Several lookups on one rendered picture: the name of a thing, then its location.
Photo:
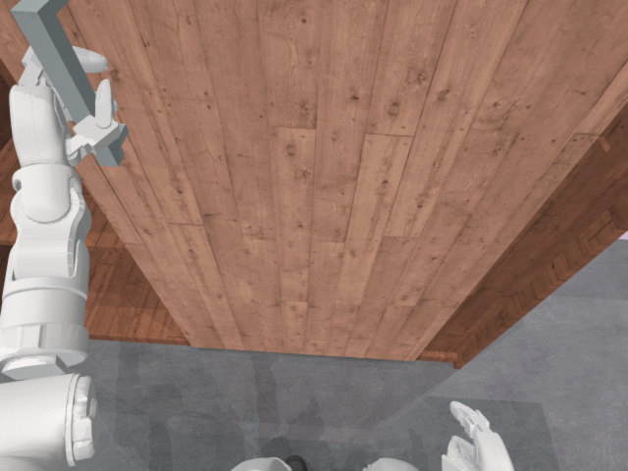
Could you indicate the wardrobe door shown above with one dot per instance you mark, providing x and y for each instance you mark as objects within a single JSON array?
[
  {"x": 334, "y": 177},
  {"x": 580, "y": 199}
]

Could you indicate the handle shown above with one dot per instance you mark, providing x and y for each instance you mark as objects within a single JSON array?
[
  {"x": 614, "y": 163},
  {"x": 48, "y": 40}
]

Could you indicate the robot left forearm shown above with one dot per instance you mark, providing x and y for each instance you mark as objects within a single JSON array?
[{"x": 46, "y": 285}]

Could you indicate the left robot upper arm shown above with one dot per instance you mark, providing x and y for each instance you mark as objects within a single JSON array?
[{"x": 48, "y": 424}]

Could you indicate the robot right hand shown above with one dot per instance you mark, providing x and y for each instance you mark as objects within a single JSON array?
[{"x": 488, "y": 453}]

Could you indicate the robot left hand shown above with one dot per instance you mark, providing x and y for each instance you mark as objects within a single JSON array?
[{"x": 39, "y": 117}]

